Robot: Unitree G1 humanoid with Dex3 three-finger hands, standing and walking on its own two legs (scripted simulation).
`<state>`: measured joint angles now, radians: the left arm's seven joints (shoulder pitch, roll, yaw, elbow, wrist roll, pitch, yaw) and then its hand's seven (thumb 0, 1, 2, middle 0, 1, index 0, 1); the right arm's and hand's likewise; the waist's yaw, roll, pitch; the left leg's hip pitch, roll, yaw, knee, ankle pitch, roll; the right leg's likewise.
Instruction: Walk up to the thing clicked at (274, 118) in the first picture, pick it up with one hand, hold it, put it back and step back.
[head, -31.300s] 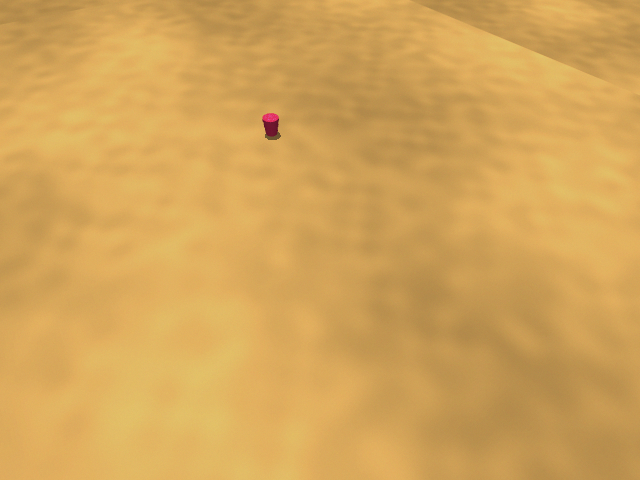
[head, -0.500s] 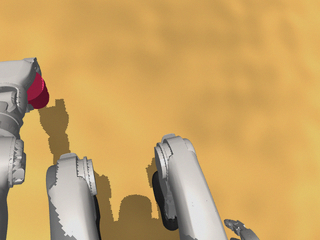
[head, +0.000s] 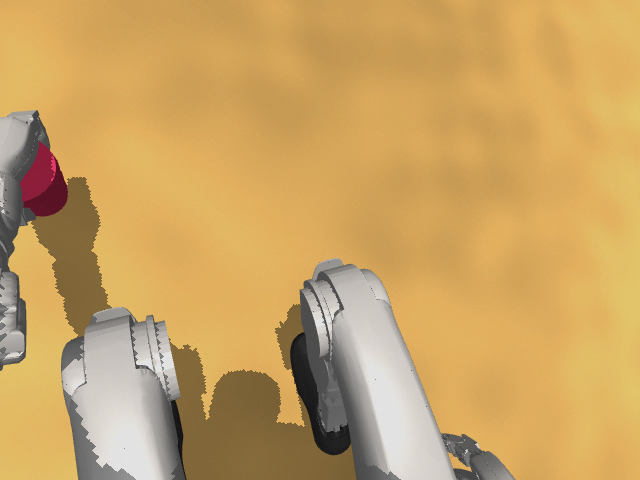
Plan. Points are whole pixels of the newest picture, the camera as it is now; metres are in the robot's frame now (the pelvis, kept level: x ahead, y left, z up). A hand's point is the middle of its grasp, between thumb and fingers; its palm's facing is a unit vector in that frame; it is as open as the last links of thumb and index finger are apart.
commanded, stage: rest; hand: left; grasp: from above
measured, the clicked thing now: (29, 183) +0.50 +0.25 -0.22
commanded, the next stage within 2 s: open in 1.06 s
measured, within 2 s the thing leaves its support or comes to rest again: rests again in 0.62 s
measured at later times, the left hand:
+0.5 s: hand (28, 191) +0.49 +0.26 -0.22, palm faces -0.47 -0.07 -0.88, open 10.8 cm
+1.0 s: hand (30, 192) +0.49 +0.26 -0.24, palm faces -0.46 -0.09 -0.88, open 10.8 cm
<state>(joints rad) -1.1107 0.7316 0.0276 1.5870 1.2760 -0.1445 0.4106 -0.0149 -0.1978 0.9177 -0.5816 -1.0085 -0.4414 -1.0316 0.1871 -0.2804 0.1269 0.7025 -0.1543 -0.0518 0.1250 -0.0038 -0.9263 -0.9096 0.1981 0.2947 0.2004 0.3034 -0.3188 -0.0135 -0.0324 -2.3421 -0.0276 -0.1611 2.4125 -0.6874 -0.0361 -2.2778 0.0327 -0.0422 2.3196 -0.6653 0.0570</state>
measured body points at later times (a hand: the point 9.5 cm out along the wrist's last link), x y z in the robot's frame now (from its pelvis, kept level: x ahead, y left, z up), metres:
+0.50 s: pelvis +0.01 +0.00 -0.01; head +0.28 +0.08 +0.34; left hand +0.51 +0.26 -0.17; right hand +0.02 -0.26 -0.10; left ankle +0.07 +0.13 -0.29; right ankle +0.10 -0.13 -0.29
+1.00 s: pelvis +0.00 +0.01 -0.02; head +0.28 +0.09 +0.33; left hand +0.51 +0.26 -0.19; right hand +0.02 -0.26 -0.09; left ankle +0.07 +0.13 -0.29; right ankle +0.10 -0.13 -0.29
